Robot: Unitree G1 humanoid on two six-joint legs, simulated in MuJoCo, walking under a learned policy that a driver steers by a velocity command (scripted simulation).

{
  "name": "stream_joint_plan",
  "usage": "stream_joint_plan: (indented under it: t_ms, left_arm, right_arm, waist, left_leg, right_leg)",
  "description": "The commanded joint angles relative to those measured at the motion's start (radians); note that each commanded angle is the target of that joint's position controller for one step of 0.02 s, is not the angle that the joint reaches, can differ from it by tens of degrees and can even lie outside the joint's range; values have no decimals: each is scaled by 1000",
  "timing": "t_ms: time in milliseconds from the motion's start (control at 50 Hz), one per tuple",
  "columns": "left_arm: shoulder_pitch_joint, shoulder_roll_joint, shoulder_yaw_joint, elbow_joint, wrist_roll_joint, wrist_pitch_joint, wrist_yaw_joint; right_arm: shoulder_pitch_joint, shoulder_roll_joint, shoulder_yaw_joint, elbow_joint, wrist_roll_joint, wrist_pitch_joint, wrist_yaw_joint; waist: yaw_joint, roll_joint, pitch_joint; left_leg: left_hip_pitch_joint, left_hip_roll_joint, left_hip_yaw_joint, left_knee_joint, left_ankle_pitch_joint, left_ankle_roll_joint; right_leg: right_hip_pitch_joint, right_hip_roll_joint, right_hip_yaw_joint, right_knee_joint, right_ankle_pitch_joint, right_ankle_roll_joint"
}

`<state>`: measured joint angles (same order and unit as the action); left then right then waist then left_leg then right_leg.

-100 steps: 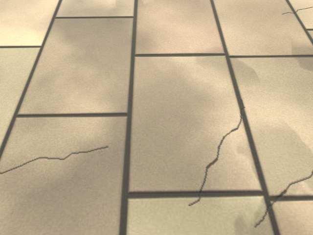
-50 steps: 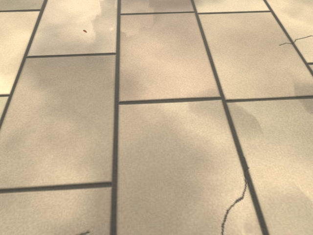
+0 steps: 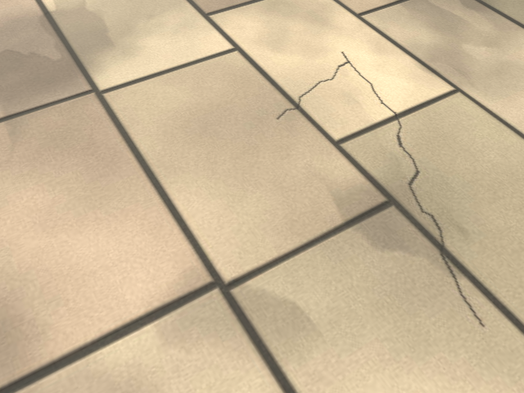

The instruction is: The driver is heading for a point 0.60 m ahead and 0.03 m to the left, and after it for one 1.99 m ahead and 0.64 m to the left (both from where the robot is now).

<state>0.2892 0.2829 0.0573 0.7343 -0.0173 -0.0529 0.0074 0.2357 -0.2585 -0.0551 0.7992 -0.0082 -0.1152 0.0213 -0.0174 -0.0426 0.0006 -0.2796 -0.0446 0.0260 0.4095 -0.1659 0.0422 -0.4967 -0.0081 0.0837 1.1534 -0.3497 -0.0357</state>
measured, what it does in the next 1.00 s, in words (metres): walks ahead: right foot, then left foot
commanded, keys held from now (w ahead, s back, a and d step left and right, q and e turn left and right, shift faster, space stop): w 0.08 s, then no key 0.92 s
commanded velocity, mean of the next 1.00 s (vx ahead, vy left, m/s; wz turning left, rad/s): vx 0.16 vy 0.00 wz -0.07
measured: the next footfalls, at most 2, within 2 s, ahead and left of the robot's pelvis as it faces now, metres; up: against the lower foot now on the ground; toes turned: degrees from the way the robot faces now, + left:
right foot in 0.30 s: +0.30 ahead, -0.15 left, +0.00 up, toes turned -2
left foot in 0.62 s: +0.26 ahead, +0.10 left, +0.00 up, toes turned -1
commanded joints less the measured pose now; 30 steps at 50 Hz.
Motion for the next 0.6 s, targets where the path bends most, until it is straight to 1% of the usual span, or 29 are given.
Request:
stream_joint_plan:
  t_ms: [20, 60, 80, 120, 140, 160, 200, 220, 240, 260, 280, 300, 320, 340, 360, 380, 400, 420, 440, 460, 480, 520, 560, 580, 600]
  left_arm:
    - [-2, 41, 12, -80, 6, -13, -4]
    - [-64, 29, 3, -106, 13, -17, -4]
    - [-93, 23, -1, -114, 14, -21, -6]
    - [-146, 8, -8, -125, 15, -27, -10]
    - [-167, 3, -10, -127, 14, -30, -13]
    - [-190, 3, -9, -132, 13, -32, -17]
    - [-228, 11, -6, -145, 9, -32, -25]
    - [-239, 19, -3, -152, 9, -32, -29]
    - [-237, 31, 2, -156, 12, -33, -32]
    - [-201, 45, 9, -147, 18, -34, -33]
    - [-133, 65, 21, -120, 28, -35, -30]
    - [-61, 118, 37, -103, 37, -36, -21]
    - [30, 189, 46, -102, 66, -31, -10]
    - [43, 145, 29, -94, 59, -18, -14]
    - [42, 90, 17, -87, 35, -5, -23]
    - [-27, 71, 9, -88, 22, -1, -27]
    - [-94, 57, 2, -90, 22, -1, -28]
    - [-153, 59, 2, -93, 28, 0, -29]
    - [-194, 77, 8, -90, 41, 2, -29]
    - [-215, 77, 11, -86, 50, 3, -27]
    - [-221, 69, 10, -78, 52, 3, -24]
    - [-211, 58, 7, -58, 48, 5, -17]
    - [-214, 53, 4, -39, 40, 12, -10]
    - [-218, 48, 1, -30, 35, 17, -7]
    - [-200, 30, -6, -16, 33, 20, -5]
  right_arm:
    - [19, -113, -23, -31, 8, -16, 2]
    - [38, -144, -31, -17, 14, -14, -2]
    - [47, -152, -33, -11, 16, -10, -5]
    - [49, -157, -30, -1, 16, 3, -10]
    - [61, -160, -28, 7, 17, 10, -12]
    - [84, -165, -27, 18, 19, 16, -13]
    - [117, -169, -23, 37, 24, 28, -15]
    - [118, -170, -22, 42, 27, 33, -16]
    - [108, -175, -23, 43, 30, 38, -18]
    - [85, -181, -24, 42, 34, 41, -21]
    - [72, -178, -22, 40, 35, 42, -23]
    - [91, -152, -13, 38, 24, 37, -24]
    - [146, -84, 14, 17, -10, 25, -22]
    - [277, -34, 38, 51, -1, 28, -14]
    - [253, -126, 13, 71, 16, 43, -11]
    - [168, -140, 6, 50, 27, 60, -15]
    - [118, -125, 5, 45, 20, 78, -26]
    - [102, -120, 1, 42, 11, 99, -37]
    - [116, -103, 3, 48, 9, 115, -45]
    - [132, -83, 5, 58, 7, 123, -51]
    - [139, -70, 7, 66, 3, 127, -56]
    - [112, -65, 8, 68, 0, 131, -60]
    - [84, -66, 6, 68, -2, 133, -58]
    - [80, -62, 7, 70, -7, 131, -56]
    - [72, -63, 6, 69, -17, 130, -53]
  waist:
    - [14, 132, -15]
    - [2, 115, -6]
    - [-6, 108, -5]
    - [-17, 114, 11]
    - [-24, 119, 6]
    - [-37, 128, -5]
    - [-49, 143, -18]
    - [-46, 151, -21]
    - [-33, 158, -28]
    - [-3, 156, -46]
    - [33, 141, -79]
    - [56, 91, -134]
    - [53, -76, -273]
    - [30, -236, -409]
    - [50, -137, -384]
    - [41, -85, -266]
    - [22, -34, -195]
    - [-6, -32, -147]
    - [-33, -62, -123]
    - [-45, -83, -117]
    - [-48, -95, -121]
    - [-32, -96, -131]
    - [-29, -91, -115]
    - [-37, -85, -98]
    - [-37, -71, -75]
  left_leg:
    - [144, 269, -284, -233, 131, 190]
    - [152, 278, -244, -255, 199, 202]
    - [157, 271, -217, -260, 216, 196]
    - [136, 238, -131, -236, 406, 168]
    - [128, 220, -92, -215, 477, 152]
    - [134, 215, -74, -195, 513, 141]
    - [171, 226, -74, -155, 522, 127]
    - [191, 236, -83, -128, 517, 118]
    - [206, 244, -93, -94, 512, 105]
    - [210, 240, -95, -46, 501, 87]
    - [200, 211, -85, 32, 521, 66]
    - [145, 156, -53, 161, 447, 26]
    - [-79, 83, -13, 429, 59, -30]
    - [-226, 37, -65, 650, -514, -72]
    - [-247, 75, -122, 719, -536, -81]
    - [-302, 97, -103, 733, -495, -89]
    - [-296, 123, -97, 697, -443, -98]
    - [-235, 140, -98, 636, -391, -106]
    - [-142, 137, -80, 579, -333, -114]
    - [-78, 122, -59, 526, -299, -117]
    - [-34, 114, -50, 476, -273, -116]
    - [13, 110, -47, 377, -197, -104]
    - [68, 102, -38, 269, -103, -86]
    - [113, 91, -25, 196, -48, -72]
    - [144, 87, -22, 140, -26, -57]
  right_leg:
    - [-172, -88, 9, -76, 59, 8]
    - [-200, -104, -10, -180, 127, 21]
    - [-198, -107, -18, -240, 178, 24]
    - [-140, -86, -51, -375, 269, 29]
    - [-95, -67, -70, -434, 314, 31]
    - [-59, -48, -84, -474, 356, 34]
    - [-20, -25, -84, -537, 386, 27]
    - [-6, -17, -78, -568, 374, 16]
    - [19, -11, -72, -601, 357, 1]
    - [82, -1, -73, -654, 375, -15]
    - [192, 21, -89, -714, 432, -35]
    - [345, -33, -54, -728, 673, -67]
    - [650, -256, 156, -620, 1110, -171]
    - [776, -427, 362, -640, 1186, -323]
    - [689, -371, 354, -678, 978, -298]
    - [589, -323, 288, -717, 824, -257]
    - [469, -288, 242, -758, 707, -228]
    - [338, -261, 200, -805, 602, -206]
    - [219, -229, 151, -844, 539, -192]
    - [156, -204, 112, -865, 499, -191]
    - [131, -190, 85, -872, 466, -192]
    - [126, -183, 75, -884, 330, -190]
    - [104, -173, 80, -890, 129, -170]
    - [77, -158, 75, -886, 14, -147]
    - [55, -134, 71, -882, -90, -110]
Velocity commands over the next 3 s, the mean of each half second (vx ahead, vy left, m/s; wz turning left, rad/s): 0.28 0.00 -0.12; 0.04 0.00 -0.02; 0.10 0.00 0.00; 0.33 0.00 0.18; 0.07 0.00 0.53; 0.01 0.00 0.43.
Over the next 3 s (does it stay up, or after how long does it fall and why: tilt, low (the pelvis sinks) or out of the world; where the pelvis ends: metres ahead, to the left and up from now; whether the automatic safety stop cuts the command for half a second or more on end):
stays up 0.60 0.00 0.00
